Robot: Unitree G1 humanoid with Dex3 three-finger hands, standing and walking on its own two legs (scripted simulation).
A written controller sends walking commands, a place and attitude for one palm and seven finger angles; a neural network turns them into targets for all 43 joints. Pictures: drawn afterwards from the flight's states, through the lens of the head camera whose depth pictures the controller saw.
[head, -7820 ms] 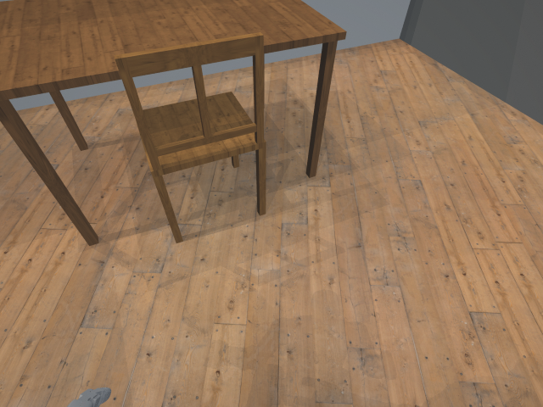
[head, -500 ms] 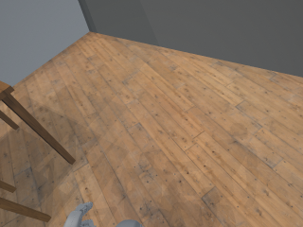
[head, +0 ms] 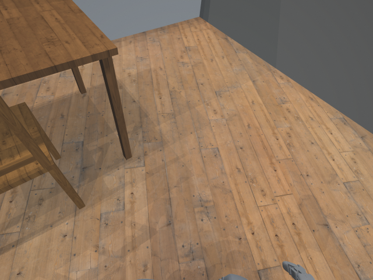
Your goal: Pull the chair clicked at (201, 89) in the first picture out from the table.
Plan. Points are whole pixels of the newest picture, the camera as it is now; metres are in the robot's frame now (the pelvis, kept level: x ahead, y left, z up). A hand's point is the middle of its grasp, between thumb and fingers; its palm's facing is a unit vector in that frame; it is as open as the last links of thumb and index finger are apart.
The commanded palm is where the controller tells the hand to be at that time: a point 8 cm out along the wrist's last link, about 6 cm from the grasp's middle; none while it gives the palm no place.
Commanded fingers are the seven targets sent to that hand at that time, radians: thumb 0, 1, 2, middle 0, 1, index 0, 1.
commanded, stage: turn to face it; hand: left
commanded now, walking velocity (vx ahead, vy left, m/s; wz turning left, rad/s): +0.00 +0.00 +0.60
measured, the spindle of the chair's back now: out of the picture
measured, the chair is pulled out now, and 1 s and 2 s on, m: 0.00 0.00 0.00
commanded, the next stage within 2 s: take the last steps up to it in 1.10 s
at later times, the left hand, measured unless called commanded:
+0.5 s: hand out of the picture +0.09 +0.18 -0.12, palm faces +0.27 -0.91 -0.30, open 7.4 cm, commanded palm none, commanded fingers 0.00 0.90 0.90 -0.20 -0.30 -0.20 -0.30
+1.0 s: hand out of the picture -0.14 +0.18 -0.18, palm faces +0.60 -0.75 -0.27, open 7.4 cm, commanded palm none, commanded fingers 0.00 0.90 0.90 -0.20 -0.30 -0.20 -0.30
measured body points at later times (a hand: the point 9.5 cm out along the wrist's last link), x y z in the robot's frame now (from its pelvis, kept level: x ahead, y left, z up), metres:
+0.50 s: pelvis +0.00 -0.05 +0.00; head +0.04 -0.08 +0.45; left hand +0.07 +0.23 -0.10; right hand +0.10 -0.29 -0.16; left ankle -0.01 +0.08 -0.70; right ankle +0.03 -0.16 -0.73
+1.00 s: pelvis -0.02 -0.01 +0.00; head +0.00 +0.03 +0.44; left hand -0.17 +0.22 -0.16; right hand +0.23 -0.15 -0.12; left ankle -0.08 +0.07 -0.73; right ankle +0.02 -0.16 -0.68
